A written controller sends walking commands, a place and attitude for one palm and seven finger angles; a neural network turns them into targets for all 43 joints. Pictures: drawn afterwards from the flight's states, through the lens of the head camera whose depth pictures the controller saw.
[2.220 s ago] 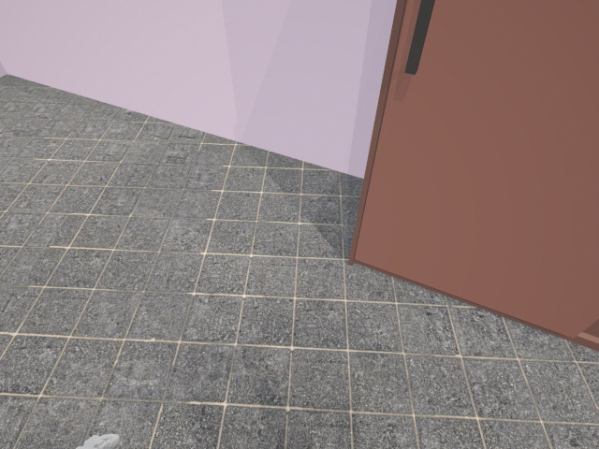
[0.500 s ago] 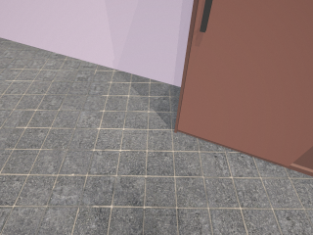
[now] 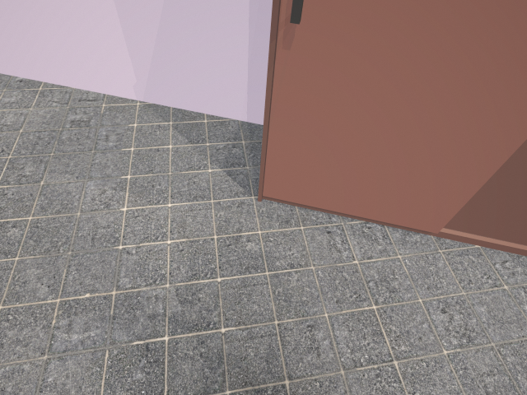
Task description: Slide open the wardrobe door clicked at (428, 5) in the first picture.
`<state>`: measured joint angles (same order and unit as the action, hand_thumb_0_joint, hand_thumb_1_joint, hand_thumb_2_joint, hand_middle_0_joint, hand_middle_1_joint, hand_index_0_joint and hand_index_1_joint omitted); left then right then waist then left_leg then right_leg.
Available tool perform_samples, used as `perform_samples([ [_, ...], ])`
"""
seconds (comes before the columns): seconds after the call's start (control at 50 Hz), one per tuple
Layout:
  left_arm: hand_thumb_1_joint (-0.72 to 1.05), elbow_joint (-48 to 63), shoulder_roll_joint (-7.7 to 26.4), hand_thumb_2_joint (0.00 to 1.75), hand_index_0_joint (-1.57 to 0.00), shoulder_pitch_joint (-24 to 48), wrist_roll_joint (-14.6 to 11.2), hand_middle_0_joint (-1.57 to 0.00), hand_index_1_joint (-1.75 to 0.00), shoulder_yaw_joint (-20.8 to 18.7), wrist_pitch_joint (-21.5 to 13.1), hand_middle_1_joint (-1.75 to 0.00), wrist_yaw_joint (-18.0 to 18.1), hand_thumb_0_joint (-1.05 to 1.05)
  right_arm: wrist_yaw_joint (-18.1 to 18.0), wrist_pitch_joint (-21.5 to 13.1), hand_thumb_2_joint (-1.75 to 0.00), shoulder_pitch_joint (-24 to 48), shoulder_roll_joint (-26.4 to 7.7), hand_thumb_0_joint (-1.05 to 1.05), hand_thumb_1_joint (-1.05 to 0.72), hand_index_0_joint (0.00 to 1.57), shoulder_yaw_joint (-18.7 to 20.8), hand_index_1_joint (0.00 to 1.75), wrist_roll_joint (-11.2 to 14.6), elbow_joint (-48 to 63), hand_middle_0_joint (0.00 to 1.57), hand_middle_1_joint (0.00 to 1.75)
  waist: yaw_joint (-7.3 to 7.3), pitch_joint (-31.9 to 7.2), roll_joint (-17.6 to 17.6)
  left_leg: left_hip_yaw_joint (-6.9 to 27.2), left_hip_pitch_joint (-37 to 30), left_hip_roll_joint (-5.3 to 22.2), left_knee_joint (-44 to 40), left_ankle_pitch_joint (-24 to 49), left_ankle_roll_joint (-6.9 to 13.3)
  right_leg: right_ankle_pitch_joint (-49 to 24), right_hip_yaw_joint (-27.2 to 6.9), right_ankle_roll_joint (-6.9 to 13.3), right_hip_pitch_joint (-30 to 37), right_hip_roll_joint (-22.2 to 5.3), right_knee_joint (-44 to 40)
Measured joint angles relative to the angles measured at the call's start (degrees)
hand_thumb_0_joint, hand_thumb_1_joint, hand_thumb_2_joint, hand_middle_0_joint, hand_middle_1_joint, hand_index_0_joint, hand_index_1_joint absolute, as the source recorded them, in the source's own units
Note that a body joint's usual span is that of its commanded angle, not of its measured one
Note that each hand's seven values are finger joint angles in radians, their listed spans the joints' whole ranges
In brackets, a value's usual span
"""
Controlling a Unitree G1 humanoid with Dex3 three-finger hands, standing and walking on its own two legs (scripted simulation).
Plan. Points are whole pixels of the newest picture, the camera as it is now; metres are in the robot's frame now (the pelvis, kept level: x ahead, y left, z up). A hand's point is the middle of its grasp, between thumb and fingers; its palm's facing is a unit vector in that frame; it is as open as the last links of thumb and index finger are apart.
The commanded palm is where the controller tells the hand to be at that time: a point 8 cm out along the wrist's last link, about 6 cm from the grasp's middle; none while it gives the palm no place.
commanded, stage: turn to face it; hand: left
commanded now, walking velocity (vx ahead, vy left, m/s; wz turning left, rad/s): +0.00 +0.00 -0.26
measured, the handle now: out of the picture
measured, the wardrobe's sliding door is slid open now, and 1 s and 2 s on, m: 0.00 0.00 0.00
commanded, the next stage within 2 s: take the last steps up to it in 0.06 s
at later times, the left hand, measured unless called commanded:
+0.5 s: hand out of the picture +0.13 +0.15 -0.15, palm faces -0.20 -0.97 -0.16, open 7.4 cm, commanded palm none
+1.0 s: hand out of the picture +0.13 +0.19 -0.19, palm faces -0.08 -0.99 -0.13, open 7.4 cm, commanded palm none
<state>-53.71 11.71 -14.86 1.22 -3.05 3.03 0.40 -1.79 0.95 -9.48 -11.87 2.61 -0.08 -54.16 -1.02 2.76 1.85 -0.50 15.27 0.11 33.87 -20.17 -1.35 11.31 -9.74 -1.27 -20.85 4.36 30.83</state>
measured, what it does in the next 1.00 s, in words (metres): walks ahead: right foot, then left foot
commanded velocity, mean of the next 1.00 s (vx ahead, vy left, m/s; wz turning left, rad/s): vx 0.26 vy -0.01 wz -0.05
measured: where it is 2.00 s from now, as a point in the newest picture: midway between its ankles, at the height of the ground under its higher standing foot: (278, 322)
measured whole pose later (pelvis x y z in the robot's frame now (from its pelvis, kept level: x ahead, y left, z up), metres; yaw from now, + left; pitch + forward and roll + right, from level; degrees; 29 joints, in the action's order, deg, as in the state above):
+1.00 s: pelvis +0.17 +0.02 -0.01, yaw -9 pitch -2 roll -1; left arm -66.5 9.8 -22.2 1.2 -3.1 -0.2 -0.3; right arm -0.3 -3.7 -10.8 -8.6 2.5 -1.7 -57.3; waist -1.0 2.7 2.2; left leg -10.7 20.3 3.7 37.0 -15.4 3.8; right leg 24.7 2.7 0.5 -17.7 -3.9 66.4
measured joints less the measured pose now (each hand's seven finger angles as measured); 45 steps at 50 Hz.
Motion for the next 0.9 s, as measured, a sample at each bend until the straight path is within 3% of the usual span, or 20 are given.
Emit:
perform_samples([
  [0.04, 0.90, -0.2, 1.3, 0.90, -0.20, 0.7, -0.3, -0.20, -0.30, -0.7, 0.5, -0.30, 0.0, 0.01, -0.2, -0.6, -0.90, -0.8, 1.0, 0.00, -0.90, 0.20, -0.3, 0.30, -0.4, 0.0, 0.20, 0.30, 0.23, -0.2, 2.0, -1.3, -0.8, -1.0, -1.3, 0.5, 2.2, 5.0, -0.3, 0.3, -1.8, -0.6, 4.6],
  [0.08, 0.90, -0.6, 2.1, 0.90, -0.20, 1.6, 0.0, -0.20, -0.30, -1.2, 1.0, -0.30, 0.0, 0.01, -0.3, -0.7, -0.90, -1.9, 1.6, 0.00, -0.90, 0.20, -0.7, 0.30, -0.9, 0.0, 0.20, 0.30, 0.35, -0.3, 2.1, -2.1, -1.6, -0.5, -1.8, 1.0, 3.5, 11.1, 1.8, -0.2, -4.5, -0.4, 14.3],
  [0.14, 0.91, -0.8, 3.1, 0.90, -0.20, 2.4, 0.1, -0.20, -0.30, -2.0, 0.8, -0.30, -0.4, 0.01, -0.6, -0.8, -0.90, -3.5, 2.5, 0.00, -0.90, 0.20, -1.3, 0.30, -1.3, -0.6, 0.20, 0.30, 0.33, -0.7, 2.0, -3.2, -3.5, 0.1, -4.6, 2.6, 4.2, 11.2, 4.9, -1.0, -7.3, -1.3, 27.2],
  [0.2, 0.91, -1.1, 3.4, 0.90, -0.19, 2.8, 0.0, -0.20, -0.30, -2.1, 0.6, -0.30, -0.5, 0.01, -0.7, -1.1, -0.90, -4.9, 3.1, 0.00, -0.90, 0.20, -1.6, 0.30, -1.4, -1.5, 0.21, 0.30, 0.41, -1.0, 1.6, -4.4, -4.9, 0.5, -6.8, 3.6, 4.4, 10.0, 6.7, -1.8, -6.7, -3.0, 30.6],
  [0.36, 0.91, -3.3, 1.5, 0.90, -0.19, 3.1, 0.5, -0.20, -0.30, -1.0, 0.7, -0.30, -1.9, 0.01, -0.1, -2.5, -0.90, -9.8, 3.5, 0.00, -0.90, 0.20, -1.3, 0.30, -2.0, -4.4, 0.21, 0.30, 2.89, -2.2, -0.6, -7.7, -7.4, 1.8, -10.2, 4.3, 4.2, 12.3, 10.8, -0.8, -0.7, -6.5, 20.1],
  [0.44, 0.91, -3.7, -0.3, 0.90, -0.19, 4.5, 0.3, -0.20, -0.30, -0.2, -0.2, -0.30, -2.2, 0.01, 0.2, -2.3, -0.90, -12.9, 2.8, 0.00, -0.90, 0.20, -0.8, 0.30, -2.2, -7.1, 0.21, 0.30, 4.47, -2.0, -1.9, -8.7, -8.2, 2.9, -10.2, 3.6, 3.1, 13.2, 13.0, 0.4, 2.8, -7.1, 10.3],
  [0.5, 0.91, -3.7, -1.5, 0.90, -0.19, 5.4, 0.1, -0.20, -0.30, 0.3, -1.8, -0.30, -2.2, 0.01, 0.4, -1.9, -0.90, -15.7, 2.2, 0.00, -0.90, 0.20, -0.5, 0.30, -2.0, -9.6, 0.21, 0.30, 4.85, -2.1, -2.3, -8.8, -7.7, 3.6, -6.8, 1.1, 1.8, 8.5, 14.6, 1.5, 7.7, -6.7, -0.3],
  [0.54, 0.91, -3.9, -2.6, 0.90, -0.19, 5.7, 0.1, -0.20, -0.30, 0.6, -3.7, -0.30, -1.7, 0.01, 0.7, -1.3, -0.90, -17.2, 1.9, 0.00, -0.90, 0.20, -0.5, 0.30, -1.6, -11.1, 0.21, 0.30, 4.46, -1.9, -3.0, -7.6, -4.9, 4.6, 1.3, -4.3, 1.2, 4.8, 15.3, 1.8, 8.9, -6.2, -1.7],
  [0.58, 0.91, -4.2, -3.7, 0.90, -0.20, 4.4, -0.3, -0.20, -0.30, 0.7, -5.0, -0.30, -1.1, 0.00, 1.2, 0.1, -0.90, -17.3, 1.6, 0.01, -0.90, 0.20, -0.3, 0.30, -1.6, -12.6, 0.20, 0.30, 3.72, -2.3, -3.7, -5.3, 0.0, 4.7, 12.8, -7.7, 1.3, 6.4, 16.1, 1.8, 9.9, -5.7, -0.9],
  [0.62, 0.94, -4.1, -3.4, 0.90, -0.20, 2.5, -0.8, -0.20, -0.30, -0.6, -6.1, -0.30, 0.2, -0.02, 1.7, 0.7, -0.90, -16.5, 1.7, 0.01, -0.91, 0.20, 0.1, 0.30, -1.8, -12.8, 0.20, 0.30, 2.82, -3.0, -3.4, -4.4, 5.0, 4.9, 20.9, -5.8, 1.1, 6.9, 16.2, 2.0, 11.9, -5.4, -2.9],
  [0.66, 0.95, -5.0, -2.5, 0.90, -0.20, 0.5, -0.4, -0.20, -0.30, -0.6, -6.4, -0.30, 0.6, -0.02, 2.0, 0.5, -0.90, -15.0, 1.6, 0.01, -0.91, 0.20, 0.6, 0.30, -2.0, -11.7, 0.20, 0.30, 2.63, -3.3, -3.1, -4.6, 9.2, 5.6, 23.7, -2.3, 0.4, 6.4, 16.3, 1.6, 14.1, -5.3, -5.6],
  [0.74, 0.95, -8.1, -1.7, 0.90, -0.20, -3.5, 0.1, -0.20, -0.30, 0.0, -6.1, -0.30, 0.5, -0.02, 2.7, -0.3, -0.90, -10.6, 1.6, 0.01, -0.91, 0.20, 1.2, 0.30, -1.8, -8.2, 0.20, 0.30, 2.53, -3.0, -2.7, -5.3, 14.0, 7.0, 19.6, 3.3, -0.4, 6.6, 16.5, 1.0, 17.8, -5.5, -8.9],
  [0.82, 0.93, -10.7, -1.6, 0.90, -0.20, -6.8, 0.4, -0.20, -0.30, 0.4, -5.8, -0.30, 0.2, -0.01, 3.5, -1.2, -0.90, -6.0, 1.9, 0.01, -0.91, 0.20, 1.1, 0.30, -1.4, -5.3, 0.20, 0.30, 1.35, -2.0, -1.9, -6.1, 13.8, 7.1, 10.7, 5.9, 0.0, 9.2, 16.6, -0.5, 20.7, -6.1, -8.9],
  [0.88, 0.92, -12.0, -1.7, 0.90, -0.20, -9.2, 0.3, -0.20, -0.30, 0.3, -5.4, -0.30, 0.0, 0.00, 3.5, -2.4, -0.90, -3.4, 1.9, 0.00, -0.91, 0.20, 0.7, 0.30, -1.4, -3.6, 0.20, 0.30, 0.15, -1.3, -1.0, -7.2, 9.6, 5.9, 3.3, 6.6, 0.8, 13.7, 16.2, -2.0, 21.5, -7.5, -4.7],
  [0.9, 0.92, -12.4, -1.8, 0.90, -0.20, -9.7, 0.2, -0.20, -0.30, 0.3, -5.1, -0.30, -0.1, 0.00, 3.3, -3.2, -0.90, -2.5, 1.9, 0.00, -0.91, 0.20, 0.7, 0.30, -1.7, -3.2, 0.20, 0.30, 0.12, -0.8, -0.4, -7.8, 9.1, 5.2, 3.4, 8.3, 1.9, 15.9, 15.8, -1.6, 20.1, -8.5, 0.1],
])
